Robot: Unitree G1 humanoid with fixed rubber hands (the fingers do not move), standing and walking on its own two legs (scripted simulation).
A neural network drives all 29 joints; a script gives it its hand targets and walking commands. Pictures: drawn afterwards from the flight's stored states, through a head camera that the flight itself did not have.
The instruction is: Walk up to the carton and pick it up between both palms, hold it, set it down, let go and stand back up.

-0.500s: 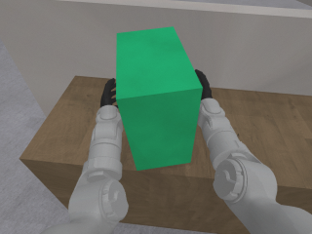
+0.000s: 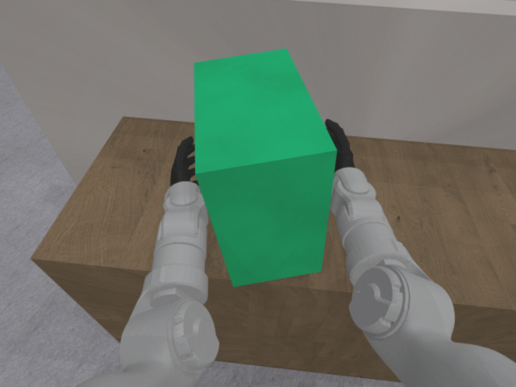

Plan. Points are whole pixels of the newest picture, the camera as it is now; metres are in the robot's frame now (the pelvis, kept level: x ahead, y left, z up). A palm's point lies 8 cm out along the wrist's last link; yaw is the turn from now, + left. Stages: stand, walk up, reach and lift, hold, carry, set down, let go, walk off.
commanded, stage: set down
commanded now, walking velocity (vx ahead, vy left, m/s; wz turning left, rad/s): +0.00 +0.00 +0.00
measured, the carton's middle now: (259, 169) +0.46 +0.03 +0.09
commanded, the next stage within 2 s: none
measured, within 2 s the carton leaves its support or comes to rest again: rests again in 1.30 s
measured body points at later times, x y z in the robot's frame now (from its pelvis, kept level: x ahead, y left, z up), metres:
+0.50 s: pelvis +0.00 +0.00 +0.00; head +0.03 +0.02 +0.45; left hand +0.41 +0.16 +0.08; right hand +0.44 -0.10 +0.11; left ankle +0.00 +0.14 -0.75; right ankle +0.00 -0.10 -0.75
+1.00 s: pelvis +0.00 +0.00 +0.00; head +0.04 +0.01 +0.45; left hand +0.41 +0.15 +0.07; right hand +0.44 -0.11 +0.09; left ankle +0.00 +0.14 -0.75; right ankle +0.00 -0.10 -0.75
